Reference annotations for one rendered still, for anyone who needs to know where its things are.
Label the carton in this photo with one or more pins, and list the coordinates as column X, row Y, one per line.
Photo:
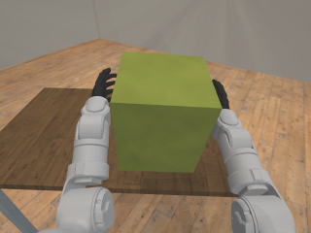
column 164, row 108

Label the left robot hand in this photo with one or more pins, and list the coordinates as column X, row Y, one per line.
column 101, row 84

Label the right robot hand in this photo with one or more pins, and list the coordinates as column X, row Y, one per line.
column 221, row 94

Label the robot right forearm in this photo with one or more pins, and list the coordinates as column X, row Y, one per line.
column 246, row 176

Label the robot left forearm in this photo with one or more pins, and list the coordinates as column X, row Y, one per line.
column 91, row 143

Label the robot left upper arm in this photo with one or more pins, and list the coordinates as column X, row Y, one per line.
column 84, row 210

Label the robot right upper arm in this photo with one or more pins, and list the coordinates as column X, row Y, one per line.
column 260, row 214

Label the table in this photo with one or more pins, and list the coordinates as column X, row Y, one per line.
column 37, row 146

